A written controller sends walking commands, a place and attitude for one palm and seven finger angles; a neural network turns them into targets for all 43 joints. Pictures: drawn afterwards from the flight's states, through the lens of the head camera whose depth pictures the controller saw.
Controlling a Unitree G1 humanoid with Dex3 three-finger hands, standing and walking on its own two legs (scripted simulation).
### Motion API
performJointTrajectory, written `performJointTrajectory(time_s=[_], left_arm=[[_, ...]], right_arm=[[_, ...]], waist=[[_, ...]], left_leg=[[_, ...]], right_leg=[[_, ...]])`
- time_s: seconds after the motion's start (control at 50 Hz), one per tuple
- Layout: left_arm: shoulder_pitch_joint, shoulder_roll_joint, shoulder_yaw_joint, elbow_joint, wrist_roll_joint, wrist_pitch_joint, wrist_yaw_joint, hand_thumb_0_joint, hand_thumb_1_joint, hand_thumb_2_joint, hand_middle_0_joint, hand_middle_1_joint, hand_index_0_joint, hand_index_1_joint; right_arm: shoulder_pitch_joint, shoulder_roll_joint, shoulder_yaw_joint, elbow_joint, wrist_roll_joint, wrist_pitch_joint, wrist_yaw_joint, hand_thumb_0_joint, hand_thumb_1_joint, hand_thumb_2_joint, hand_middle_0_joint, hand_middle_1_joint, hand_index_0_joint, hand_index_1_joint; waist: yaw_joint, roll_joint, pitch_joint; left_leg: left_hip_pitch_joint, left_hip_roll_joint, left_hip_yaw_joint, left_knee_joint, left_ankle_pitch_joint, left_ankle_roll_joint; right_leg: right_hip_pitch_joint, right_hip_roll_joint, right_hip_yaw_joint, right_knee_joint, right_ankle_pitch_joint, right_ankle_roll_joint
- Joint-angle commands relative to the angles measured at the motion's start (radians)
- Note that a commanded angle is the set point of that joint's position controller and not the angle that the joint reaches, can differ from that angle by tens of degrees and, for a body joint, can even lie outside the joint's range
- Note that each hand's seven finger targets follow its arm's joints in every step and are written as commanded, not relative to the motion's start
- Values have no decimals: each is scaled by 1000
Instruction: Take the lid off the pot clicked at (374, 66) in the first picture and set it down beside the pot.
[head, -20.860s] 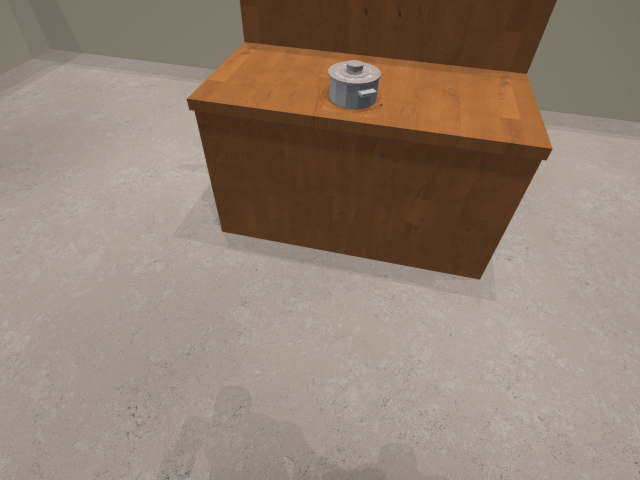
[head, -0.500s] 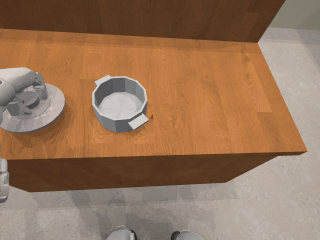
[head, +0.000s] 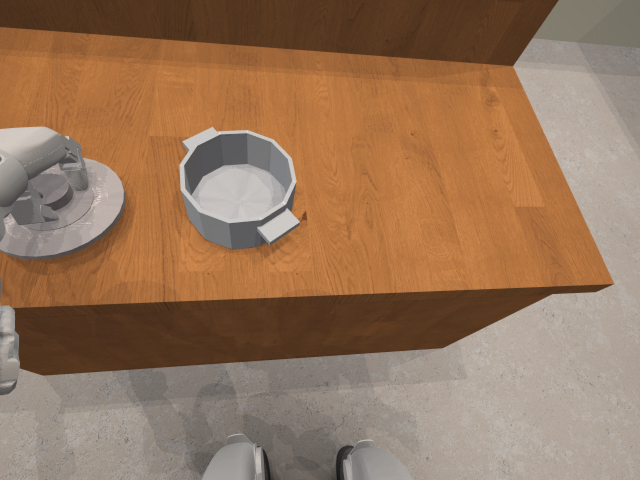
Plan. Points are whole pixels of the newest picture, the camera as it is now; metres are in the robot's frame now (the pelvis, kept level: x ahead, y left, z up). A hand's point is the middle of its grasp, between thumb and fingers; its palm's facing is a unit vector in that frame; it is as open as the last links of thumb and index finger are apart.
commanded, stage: lower the lid onto the table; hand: left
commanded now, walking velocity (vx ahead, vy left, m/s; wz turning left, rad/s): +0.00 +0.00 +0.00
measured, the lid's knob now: (48, 192) +0.48 +0.33 -0.02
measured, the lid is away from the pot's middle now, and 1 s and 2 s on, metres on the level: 0.24 0.26 0.26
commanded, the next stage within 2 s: open the fingers wide in 0.22 s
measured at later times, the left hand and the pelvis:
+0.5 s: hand (35, 215) +0.45 +0.33 -0.02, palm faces -0.45 -0.10 -0.88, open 7.9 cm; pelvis -0.01 +0.02 -0.01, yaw +0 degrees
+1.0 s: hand (29, 222) +0.43 +0.33 -0.01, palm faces -0.46 -0.10 -0.88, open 8.9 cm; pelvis -0.03 +0.02 -0.02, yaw +1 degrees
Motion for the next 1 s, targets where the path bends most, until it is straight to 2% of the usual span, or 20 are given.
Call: performJointTrajectory(time_s=[0.0,0.04,0.1,0.16,0.22,0.24,0.26,0.28,0.3,0.34,0.4,0.48,0.5,0.56,0.64,0.7,0.78,0.88,0.94,0.98], left_arm=[[-520,355,94,-278,-12,6,66,0,580,989,-748,-1099,-820,-1110],[-524,345,97,-289,-14,8,68,0,580,989,-748,-1099,-820,-1110],[-499,286,65,-199,-20,34,73,0,580,989,-748,-1099,-820,-1110],[-539,207,2,-180,-12,53,71,0,580,989,-748,-1099,-820,-1110],[-554,254,36,-205,1,50,73,0,580,989,-748,-1099,-820,-1110],[-582,305,67,-258,6,46,76,0,580,989,-748,-1099,-820,-1110],[-549,264,45,-200,6,55,78,0,580,989,-748,-1099,-820,-1110],[-568,288,62,-227,7,54,82,0,580,989,-748,-1099,-820,-1110],[-241,369,206,-140,-2,53,86,0,580,989,-748,-1099,-820,-1110],[-291,391,208,-231,6,44,102,0,556,960,-724,-1094,-793,-1104],[-448,202,52,-270,27,88,130,0,518,921,-690,-1084,-753,-1094],[-465,236,75,-252,11,107,140,0,463,878,-647,-1066,-703,-1075],[-446,198,48,-195,-1,113,133,0,449,868,-636,-1061,-690,-1070],[-507,115,-29,-238,-6,111,110,0,407,838,-605,-1046,-654,-1054],[-498,173,8,-238,-13,88,93,0,352,794,-562,-1029,-603,-1035],[-479,163,-1,-206,-20,85,92,0,313,757,-528,-1018,-564,-1023],[-510,131,-20,-269,-5,77,105,0,263,705,-482,-1004,-511,-1009],[-484,141,-23,-164,-17,101,111,0,192,656,-430,-979,-450,-982],[-531,117,-46,-209,-7,108,102,0,143,639,-402,-957,-417,-960],[-526,185,1,-223,0,106,99,0,111,627,-384,-943,-394,-944]], right_arm=[[174,-224,-79,-27,-20,-3,-21,0,-900,-900,200,300,200,300],[184,-224,-84,-23,-25,1,-20,0,-900,-900,200,300,200,300],[180,-220,-83,-18,-21,7,-13,0,-900,-900,200,300,200,300],[181,-222,-85,-7,-20,11,-6,0,-900,-900,200,300,200,300],[185,-223,-82,-13,-22,8,-6,0,-900,-900,200,300,200,300],[198,-226,-85,-14,-28,13,-8,0,-900,-900,200,300,200,300],[194,-216,-83,-21,-24,12,-7,0,-900,-900,200,300,200,300],[192,-223,-85,-17,-27,13,-7,0,-900,-900,200,300,200,300],[182,-200,-85,-69,-23,15,12,0,-900,-900,200,300,200,300],[157,-211,-84,-78,-32,38,23,0,-900,-900,200,300,200,300],[147,-210,-108,-40,-32,56,45,0,-900,-900,200,300,200,300],[154,-214,-106,-42,-20,43,34,0,-900,-900,200,300,200,300],[153,-209,-101,-40,-13,35,32,0,-900,-900,200,300,200,300],[153,-207,-104,-25,-13,23,30,0,-900,-900,200,300,200,300],[155,-212,-95,-28,-10,3,14,0,-900,-900,200,300,200,300],[148,-211,-84,-37,-7,-9,11,0,-900,-900,200,300,200,300],[155,-212,-95,-36,-16,-9,12,0,-900,-900,200,300,200,300],[150,-218,-79,-47,-6,-14,10,0,-900,-900,200,300,200,300],[160,-219,-87,-38,-9,-16,15,0,-900,-900,200,300,200,300],[169,-220,-84,-42,-8,-17,11,0,-900,-900,200,300,200,300]], waist=[[8,304,-545],[4,304,-572],[-14,247,-503],[-27,248,-460],[-19,263,-501],[-11,293,-557],[-19,275,-543],[-18,267,-554],[88,251,-552],[78,288,-624],[16,282,-518],[13,240,-499],[4,204,-449],[-4,274,-451],[0,232,-445],[1,202,-405],[4,263,-471],[-8,162,-401],[-5,219,-431],[3,224,-479]], left_leg=[[697,18,-130,-73,512,-60],[740,27,-147,-57,612,-75],[678,29,-148,-52,534,-66],[657,34,-164,-58,451,-65],[656,31,-169,-42,467,-63],[691,32,-176,-38,509,-73],[679,28,-177,-31,502,-74],[675,33,-181,-30,495,-73],[664,10,-175,-37,561,-89],[706,15,-181,-35,656,-113],[715,44,-211,-46,542,-107],[703,39,-237,-92,378,-99],[663,34,-228,-97,317,-88],[713,39,-246,-108,291,-95],[690,36,-257,-111,230,-89],[619,25,-225,-110,177,-70],[706,37,-257,-95,281,-97],[570,24,-227,-98,142,-68],[616,28,-236,-95,163,-75],[630,25,-230,-81,211,-76]], right_leg=[[-124,76,-73,-47,125,-68],[-145,79,-79,-40,145,-65],[-185,83,-85,-34,109,-61],[-250,84,-87,-24,59,-64],[-241,84,-81,-12,68,-68],[-222,84,-79,-8,80,-68],[-236,87,-81,-3,74,-66],[-234,85,-82,-1,76,-65],[-150,86,-95,7,81,-78],[-141,89,-90,16,124,-79],[-261,87,-89,-11,60,-66],[-252,85,-82,-19,19,-67],[-253,85,-83,-23,5,-67],[-297,80,-77,-21,-9,-67],[-287,78,-69,-16,-21,-66],[-265,77,-72,-16,-33,-70],[-300,76,-73,0,-6,-70],[-283,79,-71,4,-45,-68],[-302,78,-72,12,-39,-70],[-274,81,-72,14,-19,-72]])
